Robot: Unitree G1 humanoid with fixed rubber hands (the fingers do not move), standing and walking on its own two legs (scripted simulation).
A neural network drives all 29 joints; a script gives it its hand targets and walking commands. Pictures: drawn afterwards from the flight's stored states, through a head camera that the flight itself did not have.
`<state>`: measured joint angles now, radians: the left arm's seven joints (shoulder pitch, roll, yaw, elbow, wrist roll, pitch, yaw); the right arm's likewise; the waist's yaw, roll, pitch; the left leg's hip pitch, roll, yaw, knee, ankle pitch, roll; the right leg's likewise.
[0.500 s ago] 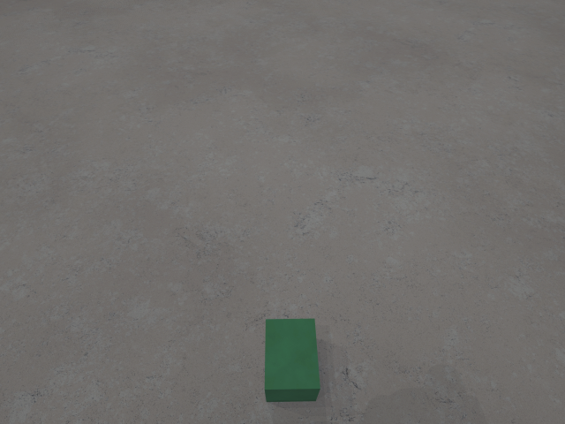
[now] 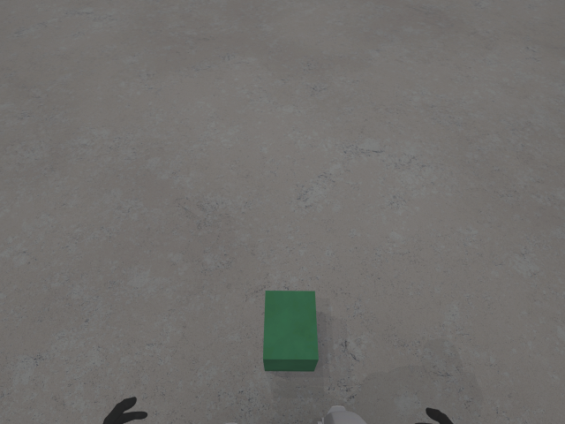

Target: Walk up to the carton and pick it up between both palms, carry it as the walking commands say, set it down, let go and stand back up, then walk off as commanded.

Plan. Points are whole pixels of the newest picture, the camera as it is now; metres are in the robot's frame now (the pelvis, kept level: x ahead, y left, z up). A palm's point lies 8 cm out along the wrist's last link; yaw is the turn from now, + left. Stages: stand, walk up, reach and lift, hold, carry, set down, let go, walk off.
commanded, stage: reach and lift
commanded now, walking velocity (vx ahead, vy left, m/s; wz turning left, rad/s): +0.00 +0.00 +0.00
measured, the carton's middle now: (289, 331) +0.44 -0.03 -0.66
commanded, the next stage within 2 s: none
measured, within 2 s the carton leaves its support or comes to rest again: neither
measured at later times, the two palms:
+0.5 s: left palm (160, 386) +0.21 +0.20 -0.15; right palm (425, 399) +0.19 -0.23 -0.16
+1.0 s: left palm (198, 300) +0.36 +0.16 -0.18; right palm (386, 315) +0.34 -0.20 -0.19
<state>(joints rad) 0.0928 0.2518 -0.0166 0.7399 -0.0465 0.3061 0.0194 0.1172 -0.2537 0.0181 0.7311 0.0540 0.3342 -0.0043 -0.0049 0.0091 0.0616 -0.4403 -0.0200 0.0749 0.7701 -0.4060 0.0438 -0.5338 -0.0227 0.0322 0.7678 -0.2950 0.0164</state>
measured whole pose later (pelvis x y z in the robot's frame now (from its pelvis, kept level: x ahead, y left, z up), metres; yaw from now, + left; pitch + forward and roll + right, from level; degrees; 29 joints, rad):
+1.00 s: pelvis -0.06 -0.03 -0.08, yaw +3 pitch +29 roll +0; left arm -0.81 0.20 0.19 0.80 0.00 0.30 0.02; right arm -0.71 -0.08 -0.22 0.66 0.00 0.32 -0.14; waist -0.05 0.02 0.07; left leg -1.25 0.00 0.01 1.14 -0.40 0.00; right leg -1.30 -0.02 -0.03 1.08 -0.29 -0.02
